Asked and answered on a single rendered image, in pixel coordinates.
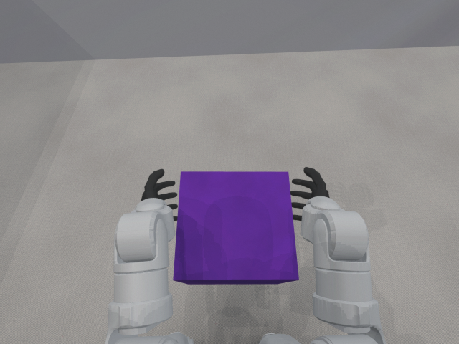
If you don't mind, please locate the robot left forearm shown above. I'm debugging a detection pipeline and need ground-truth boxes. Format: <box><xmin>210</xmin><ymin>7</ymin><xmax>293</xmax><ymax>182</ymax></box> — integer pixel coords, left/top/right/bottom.
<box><xmin>105</xmin><ymin>198</ymin><xmax>176</xmax><ymax>344</ymax></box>

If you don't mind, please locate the left robot hand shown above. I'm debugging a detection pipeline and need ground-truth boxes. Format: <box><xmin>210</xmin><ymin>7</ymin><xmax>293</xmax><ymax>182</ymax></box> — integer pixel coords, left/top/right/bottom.
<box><xmin>141</xmin><ymin>169</ymin><xmax>178</xmax><ymax>221</ymax></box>

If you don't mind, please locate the right robot hand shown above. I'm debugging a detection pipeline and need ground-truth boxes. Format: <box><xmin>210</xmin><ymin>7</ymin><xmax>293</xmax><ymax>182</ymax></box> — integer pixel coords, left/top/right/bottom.
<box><xmin>290</xmin><ymin>167</ymin><xmax>330</xmax><ymax>221</ymax></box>

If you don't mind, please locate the robot right forearm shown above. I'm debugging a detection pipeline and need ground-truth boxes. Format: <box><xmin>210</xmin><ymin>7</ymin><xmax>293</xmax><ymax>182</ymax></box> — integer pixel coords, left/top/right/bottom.
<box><xmin>301</xmin><ymin>196</ymin><xmax>386</xmax><ymax>344</ymax></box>

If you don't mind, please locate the carton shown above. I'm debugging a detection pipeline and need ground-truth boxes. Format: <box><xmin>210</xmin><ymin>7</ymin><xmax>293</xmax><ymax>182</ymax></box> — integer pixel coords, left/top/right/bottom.
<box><xmin>173</xmin><ymin>171</ymin><xmax>299</xmax><ymax>285</ymax></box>

